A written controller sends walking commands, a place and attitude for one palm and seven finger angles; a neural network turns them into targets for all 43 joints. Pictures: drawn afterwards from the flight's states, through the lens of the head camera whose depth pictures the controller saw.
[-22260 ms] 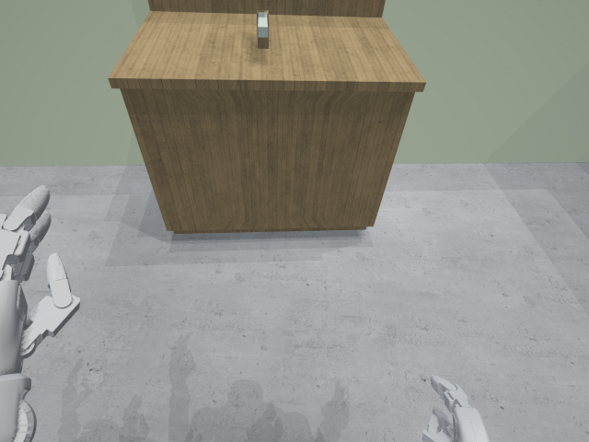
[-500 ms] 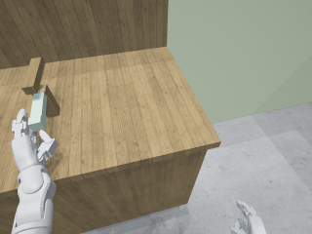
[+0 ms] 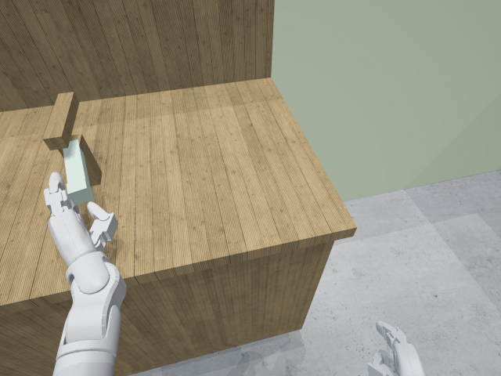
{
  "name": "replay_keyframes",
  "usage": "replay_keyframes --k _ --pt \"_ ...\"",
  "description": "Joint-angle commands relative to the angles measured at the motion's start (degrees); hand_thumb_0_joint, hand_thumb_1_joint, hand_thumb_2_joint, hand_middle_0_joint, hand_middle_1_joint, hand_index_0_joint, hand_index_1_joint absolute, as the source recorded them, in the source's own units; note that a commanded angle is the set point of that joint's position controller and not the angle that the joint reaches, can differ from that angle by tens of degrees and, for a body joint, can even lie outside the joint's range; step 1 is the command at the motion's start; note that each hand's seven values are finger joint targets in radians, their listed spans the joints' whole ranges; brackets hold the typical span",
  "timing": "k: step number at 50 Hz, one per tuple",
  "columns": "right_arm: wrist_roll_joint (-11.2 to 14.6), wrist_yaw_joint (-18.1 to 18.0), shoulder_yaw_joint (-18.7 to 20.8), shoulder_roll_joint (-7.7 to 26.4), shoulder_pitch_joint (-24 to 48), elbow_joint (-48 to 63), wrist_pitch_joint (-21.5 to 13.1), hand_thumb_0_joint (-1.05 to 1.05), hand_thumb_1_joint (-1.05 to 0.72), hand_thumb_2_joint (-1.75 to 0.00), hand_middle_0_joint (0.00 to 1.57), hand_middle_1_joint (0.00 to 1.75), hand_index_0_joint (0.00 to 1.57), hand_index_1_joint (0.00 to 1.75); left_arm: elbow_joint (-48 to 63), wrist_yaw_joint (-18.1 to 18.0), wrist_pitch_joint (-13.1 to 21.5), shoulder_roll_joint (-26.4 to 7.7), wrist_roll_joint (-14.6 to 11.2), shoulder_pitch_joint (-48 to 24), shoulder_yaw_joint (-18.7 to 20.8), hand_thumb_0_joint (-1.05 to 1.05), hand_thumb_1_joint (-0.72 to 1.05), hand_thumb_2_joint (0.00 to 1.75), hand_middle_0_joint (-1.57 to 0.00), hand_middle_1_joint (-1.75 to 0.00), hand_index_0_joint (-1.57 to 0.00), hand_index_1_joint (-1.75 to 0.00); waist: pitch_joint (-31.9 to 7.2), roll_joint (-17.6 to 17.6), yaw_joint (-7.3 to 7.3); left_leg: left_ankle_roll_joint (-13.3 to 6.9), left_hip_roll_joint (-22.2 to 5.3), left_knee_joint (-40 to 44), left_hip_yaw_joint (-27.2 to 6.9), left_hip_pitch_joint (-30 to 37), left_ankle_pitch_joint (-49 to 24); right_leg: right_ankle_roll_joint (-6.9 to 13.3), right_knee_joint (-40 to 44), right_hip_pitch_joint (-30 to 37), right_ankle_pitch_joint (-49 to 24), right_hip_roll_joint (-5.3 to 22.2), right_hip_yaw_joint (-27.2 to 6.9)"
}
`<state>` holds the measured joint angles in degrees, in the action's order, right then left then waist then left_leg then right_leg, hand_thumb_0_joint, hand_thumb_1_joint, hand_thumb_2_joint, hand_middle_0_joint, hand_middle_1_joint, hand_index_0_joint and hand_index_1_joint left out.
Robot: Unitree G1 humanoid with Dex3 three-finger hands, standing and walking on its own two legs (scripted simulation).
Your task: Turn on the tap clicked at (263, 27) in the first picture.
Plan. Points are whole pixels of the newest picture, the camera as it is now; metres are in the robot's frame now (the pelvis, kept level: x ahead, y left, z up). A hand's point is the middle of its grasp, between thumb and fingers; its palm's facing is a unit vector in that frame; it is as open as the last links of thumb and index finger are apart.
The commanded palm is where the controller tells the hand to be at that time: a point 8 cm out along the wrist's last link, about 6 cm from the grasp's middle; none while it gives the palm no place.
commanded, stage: push the lever round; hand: left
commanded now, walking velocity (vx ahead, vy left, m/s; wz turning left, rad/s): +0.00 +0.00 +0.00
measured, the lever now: (80, 191) +0.35 +0.31 +0.11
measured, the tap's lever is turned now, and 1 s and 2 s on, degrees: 13 38 83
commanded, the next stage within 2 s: lift the hand up off the lever in 1.66 s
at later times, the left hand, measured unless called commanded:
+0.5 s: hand (135, 209) +0.33 +0.22 +0.10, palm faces +0.75 -0.66 -0.06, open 8.0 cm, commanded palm +0.29 +0.23 +0.09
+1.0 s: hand (154, 195) +0.36 +0.20 +0.10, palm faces +0.81 -0.58 -0.07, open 8.1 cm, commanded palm +0.32 +0.21 +0.09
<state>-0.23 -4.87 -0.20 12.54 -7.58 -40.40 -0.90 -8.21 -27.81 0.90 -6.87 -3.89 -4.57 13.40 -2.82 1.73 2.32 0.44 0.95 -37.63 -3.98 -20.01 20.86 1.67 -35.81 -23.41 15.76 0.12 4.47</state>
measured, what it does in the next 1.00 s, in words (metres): stands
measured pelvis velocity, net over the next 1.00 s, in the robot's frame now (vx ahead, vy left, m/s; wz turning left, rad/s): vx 0.00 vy -0.02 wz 0.02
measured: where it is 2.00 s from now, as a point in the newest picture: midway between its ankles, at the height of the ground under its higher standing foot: outside the picture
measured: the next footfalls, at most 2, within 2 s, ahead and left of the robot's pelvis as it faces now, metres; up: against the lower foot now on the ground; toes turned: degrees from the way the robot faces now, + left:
none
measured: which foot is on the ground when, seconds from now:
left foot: down 0.00-1.00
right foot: down 0.00-1.00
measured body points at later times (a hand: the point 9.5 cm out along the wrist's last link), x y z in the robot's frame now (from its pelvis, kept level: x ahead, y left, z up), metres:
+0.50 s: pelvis +0.00 +0.00 +0.00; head +0.01 -0.01 +0.45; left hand +0.29 +0.25 +0.10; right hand +0.19 -0.22 -0.10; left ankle -0.01 +0.13 -0.72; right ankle +0.03 -0.10 -0.72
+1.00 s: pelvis +0.00 -0.02 +0.00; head +0.02 -0.03 +0.45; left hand +0.32 +0.23 +0.10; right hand +0.19 -0.24 -0.11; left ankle -0.01 +0.12 -0.72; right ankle +0.03 -0.10 -0.72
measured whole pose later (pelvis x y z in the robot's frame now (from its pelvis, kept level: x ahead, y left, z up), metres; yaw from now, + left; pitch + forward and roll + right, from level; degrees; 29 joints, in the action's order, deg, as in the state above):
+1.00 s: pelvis +0.00 -0.02 +0.00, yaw +1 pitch +4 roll +0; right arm -2.8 -2.5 1.5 10.8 -4.3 -44.1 3.5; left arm -20.0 -47.8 -3.1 1.5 2.7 -19.4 9.8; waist -3.7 1.9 2.3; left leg 1.7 0.3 -36.5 -5.5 -20.2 20.4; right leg 2.9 -35.2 -23.4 16.1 -0.4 6.0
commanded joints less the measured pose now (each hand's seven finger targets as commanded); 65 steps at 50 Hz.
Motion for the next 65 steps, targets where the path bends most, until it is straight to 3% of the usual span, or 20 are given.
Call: replay_keyframes --k 1,7,11,12,14,26,27,30,32,33,36,37,38,42,46,47,48,55,62,65 --pt "-0.4 -0.6 2.1 6.8 6.9 8.5 -2.6 0.00 -0.90 -0.90 0.20 0.30 0.20 0.30 14.2 -2.5 3.1 -5.7 2.4 -16.9 -2.6 0.00 0.90 0.90 -0.15 -0.15 -0.15 -0.15 -13.1 0.2 -0.88 -0.1 0.2 5.6 1.3 0.0 -14.7 0.4 4.7 10.6 -8.8 0.8 -2.0" --pt "-0.6 -0.7 2.2 6.5 7.9 7.8 -1.3 0.00 -0.90 -0.90 0.20 0.30 0.20 0.30 13.0 -5.9 1.6 -6.3 3.7 -17.9 -1.3 0.00 0.90 0.90 -0.15 -0.15 -0.15 -0.15 -12.6 -1.3 -0.38 0.1 0.0 6.1 1.0 -0.4 -13.9 0.4 5.2 11.0 -7.1 0.9 -1.9" --pt "-1.0 -0.4 2.2 6.0 8.4 8.0 -0.8 0.00 -0.90 -0.90 0.20 0.30 0.20 0.30 13.0 -7.4 1.0 -2.7 4.3 -19.1 -4.6 0.00 0.90 0.90 -0.15 -0.15 -0.15 -0.15 -13.8 -0.4 -0.47 0.2 0.0 5.7 1.4 0.3 -15.8 0.5 5.0 11.6 -9.3 1.2 -2.0" --pt "-0.9 -0.5 2.4 6.1 8.6 7.5 -0.5 0.00 -0.90 -0.90 0.20 0.30 0.20 0.30 12.5 -8.0 0.8 -4.8 4.6 -18.7 -2.3 0.00 0.90 0.90 -0.15 -0.15 -0.15 -0.15 -13.2 0.0 -0.24 0.5 -0.1 6.0 1.2 0.2 -15.4 0.7 5.2 11.5 -8.2 1.1 -1.8" --pt "-0.8 -0.3 2.1 5.7 9.2 7.6 -0.5 0.00 -0.90 -0.90 0.20 0.30 0.20 0.30 12.3 -8.4 0.7 -0.7 4.8 -22.2 -6.8 0.00 0.90 0.90 -0.15 -0.15 -0.15 -0.15 -12.5 -1.3 -1.23 0.4 -0.2 6.0 1.0 0.2 -13.6 0.5 5.3 10.2 -6.4 1.2 -1.6" --pt "-1.9 0.5 2.6 5.2 9.9 6.3 0.1 0.00 -0.90 -0.90 0.20 0.30 0.20 0.30 8.4 -13.2 -0.2 2.3 6.5 -26.1 -8.0 0.00 0.90 0.90 -0.15 -0.15 -0.15 -0.15 -14.3 -2.5 -0.94 0.5 -0.3 5.4 1.3 0.6 -15.5 0.6 5.5 11.1 -8.1 1.5 -1.3" --pt "-1.8 0.4 2.8 5.2 9.9 5.8 0.4 0.00 -0.90 -0.90 0.20 0.30 0.20 0.30 8.5 -13.6 -0.3 0.5 6.9 -26.8 -6.2 0.00 0.90 0.90 -0.15 -0.15 -0.15 -0.15 -13.7 -1.5 -0.80 0.9 -0.5 5.8 1.0 0.9 -15.6 0.8 5.5 10.8 -7.5 1.3 -1.2" --pt "-2.0 0.6 2.7 4.9 10.5 5.9 0.3 0.00 -0.90 -0.90 0.20 0.30 0.20 0.30 7.1 -14.5 -0.5 3.6 7.0 -29.5 -8.9 0.00 0.90 0.90 -0.15 -0.15 -0.15 -0.15 -13.7 -2.4 -1.34 0.4 -0.4 5.5 1.3 0.7 -13.8 0.6 5.9 10.1 -6.2 1.5 -1.3" --pt "-2.2 0.6 3.0 5.1 10.1 5.4 0.5 0.00 -0.90 -0.90 0.20 0.30 0.20 0.30 6.2 -15.5 -0.7 0.7 7.2 -28.8 -5.3 0.00 0.90 0.90 -0.15 -0.15 -0.15 -0.15 -14.8 -2.8 -0.53 0.5 -0.3 5.6 1.2 0.5 -14.5 0.6 6.0 11.3 -6.7 1.4 -1.4" --pt "-2.1 0.8 2.8 4.8 10.5 5.9 0.7 0.00 -0.90 -0.90 0.20 0.30 0.20 0.30 6.8 -15.4 -0.7 3.6 7.5 -30.2 -8.5 0.00 0.90 0.90 -0.15 -0.15 -0.15 -0.15 -15.0 -2.3 -1.27 0.5 -0.3 5.4 1.4 0.7 -15.3 0.6 5.6 11.1 -7.7 1.7 -1.3" --pt "-2.4 1.0 2.9 4.7 10.3 5.5 0.8 0.00 -0.90 -0.90 0.20 0.30 0.20 0.30 4.9 -16.5 -1.1 3.3 7.6 -31.2 -7.4 0.00 0.90 0.90 -0.15 -0.15 -0.15 -0.15 -15.5 -3.1 -0.94 0.1 -0.2 5.0 1.8 0.3 -15.3 0.5 5.9 11.9 -8.8 1.9 -1.5" --pt "-2.4 0.9 3.2 4.9 10.2 4.9 1.1 0.00 -0.90 -0.90 0.20 0.30 0.20 0.30 3.3 -17.0 -1.4 0.6 7.7 -29.6 -4.3 0.00 0.90 0.90 -0.15 -0.15 -0.15 -0.15 -14.7 -3.2 -0.33 0.3 -0.3 5.5 1.4 -0.5 -14.1 0.6 6.3 11.9 -6.8 1.7 -1.5" --pt "-2.3 1.2 2.9 4.6 10.6 5.5 1.2 0.00 -0.90 -0.90 0.20 0.30 0.20 0.30 4.3 -16.9 -1.2 4.0 7.8 -32.2 -8.0 0.00 0.90 0.90 -0.15 -0.15 -0.15 -0.15 -15.1 -3.1 -1.35 0.1 -0.2 5.4 1.8 0.2 -14.5 0.4 6.2 11.7 -7.7 2.0 -1.6" --pt "-2.4 1.2 3.2 4.6 10.3 4.6 1.4 0.00 -0.90 -0.90 0.20 0.30 0.20 0.30 2.1 -18.3 -1.3 1.9 8.0 -33.4 -5.1 0.00 0.90 0.90 -0.15 -0.15 -0.15 -0.15 -14.9 -2.4 -0.90 0.0 -0.2 5.1 1.8 -0.3 -14.2 0.5 6.6 11.8 -7.8 1.9 -1.8" --pt "-2.6 1.6 3.3 4.4 10.2 4.7 1.5 0.00 -0.90 -0.90 0.20 0.30 0.20 0.30 0.4 -19.3 -1.4 3.9 8.0 -35.6 -6.4 0.00 0.90 0.90 -0.15 -0.15 -0.15 -0.15 -16.2 -4.0 -1.46 -0.4 0.0 4.4 2.4 -0.6 -14.3 0.1 6.6 12.3 -9.3 2.3 -2.1" --pt "-2.6 1.5 3.5 4.6 9.9 4.1 1.7 0.00 -0.90 -0.90 0.20 0.30 0.20 0.30 -1.1 -19.8 -1.6 0.9 8.1 -34.1 -2.9 0.00 0.90 0.90 -0.15 -0.15 -0.15 -0.15 -15.9 -4.4 -0.71 -0.3 -0.1 4.9 2.1 -1.3 -13.7 0.1 6.9 12.7 -8.1 2.2 -2.0" --pt "-2.5 1.7 3.2 4.4 10.2 4.7 1.8 0.00 -0.90 -0.90 0.20 0.30 0.20 0.30 -0.7 -19.8 -1.5 3.5 8.1 -35.7 -5.6 0.00 0.90 0.90 -0.15 -0.15 -0.15 -0.15 -16.1 -5.0 -1.37 -0.4 -0.1 4.7 2.3 -1.0 -14.5 0.0 6.5 12.7 -9.6 2.4 -2.0" --pt "-2.8 2.6 3.6 4.3 9.8 4.1 1.6 0.00 -0.90 -0.90 0.20 0.30 0.20 0.30 -2.4 -21.6 -1.5 5.7 8.7 -40.2 -6.9 0.00 0.90 0.90 -0.15 -0.15 -0.15 -0.15 -16.7 -3.0 -1.87 -0.3 -0.2 4.0 2.5 -0.6 -14.8 0.1 6.2 11.3 -9.6 2.3 -1.5" --pt "-2.9 2.6 3.8 4.7 9.2 2.9 1.9 0.00 -0.90 -0.90 0.20 0.30 0.20 0.30 -7.0 -22.9 -1.6 1.8 9.5 -42.9 -2.6 0.00 0.90 0.90 -0.15 -0.15 -0.15 -0.15 -15.6 -4.1 -1.62 -0.6 0.0 4.4 2.5 -2.8 -11.2 0.0 7.3 10.5 -5.2 2.2 -2.2" --pt "-2.9 2.8 3.7 4.4 8.9 3.0 1.7 0.00 -0.90 -0.90 0.20 0.30 0.20 0.30 -7.9 -23.0 -0.9 4.1 9.8 -45.9 -5.1 0.00 0.90 0.90 -0.15 -0.15 -0.15 -0.15 -16.6 -4.7 -2.48 -0.7 -0.2 4.1 2.7 -2.6 -10.7 -0.1 7.1 10.2 -4.8 2.4 -2.1"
